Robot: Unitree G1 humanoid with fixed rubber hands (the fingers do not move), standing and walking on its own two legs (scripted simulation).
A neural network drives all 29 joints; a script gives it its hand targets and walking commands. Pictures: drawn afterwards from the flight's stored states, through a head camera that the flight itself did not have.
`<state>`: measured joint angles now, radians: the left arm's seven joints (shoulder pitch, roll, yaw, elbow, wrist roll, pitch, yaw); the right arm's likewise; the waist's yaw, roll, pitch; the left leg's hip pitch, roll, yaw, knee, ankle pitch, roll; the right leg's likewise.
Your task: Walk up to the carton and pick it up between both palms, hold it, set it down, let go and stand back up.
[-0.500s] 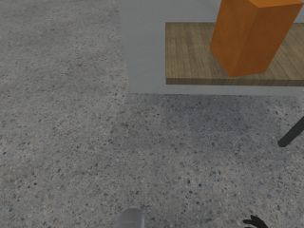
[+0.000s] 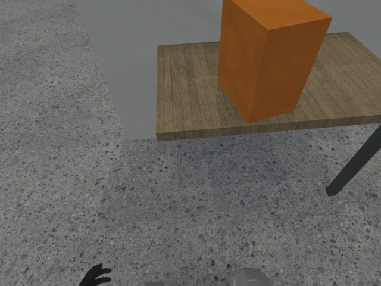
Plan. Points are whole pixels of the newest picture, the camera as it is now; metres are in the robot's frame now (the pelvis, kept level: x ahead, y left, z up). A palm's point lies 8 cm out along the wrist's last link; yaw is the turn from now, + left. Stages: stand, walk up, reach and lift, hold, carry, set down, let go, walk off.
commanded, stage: walk up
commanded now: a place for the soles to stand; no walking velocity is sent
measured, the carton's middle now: (261, 56) +0.73 -0.21 +0.08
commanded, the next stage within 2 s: none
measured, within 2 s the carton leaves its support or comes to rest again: neither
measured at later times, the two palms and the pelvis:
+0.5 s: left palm (133, 239) +0.24 +0.17 -0.10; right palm (363, 246) +0.20 -0.35 -0.08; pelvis +0.14 -0.09 +0.01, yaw +0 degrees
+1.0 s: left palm (175, 223) +0.28 +0.07 -0.11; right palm (351, 170) +0.39 -0.41 -0.07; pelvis +0.24 -0.19 +0.02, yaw +5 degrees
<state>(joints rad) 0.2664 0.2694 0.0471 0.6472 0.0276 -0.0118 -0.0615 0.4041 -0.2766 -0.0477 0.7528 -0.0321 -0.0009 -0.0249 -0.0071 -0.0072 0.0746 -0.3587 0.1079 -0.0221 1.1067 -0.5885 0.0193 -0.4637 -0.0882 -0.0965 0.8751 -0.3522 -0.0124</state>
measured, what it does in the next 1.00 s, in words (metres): walks ahead: left foot, then right foot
